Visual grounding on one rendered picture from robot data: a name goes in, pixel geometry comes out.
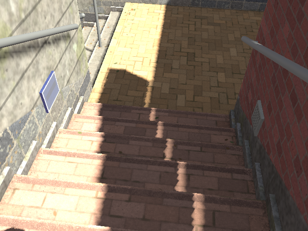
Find stairs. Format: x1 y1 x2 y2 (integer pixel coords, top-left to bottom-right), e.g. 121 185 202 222
0 102 270 231
82 11 122 88

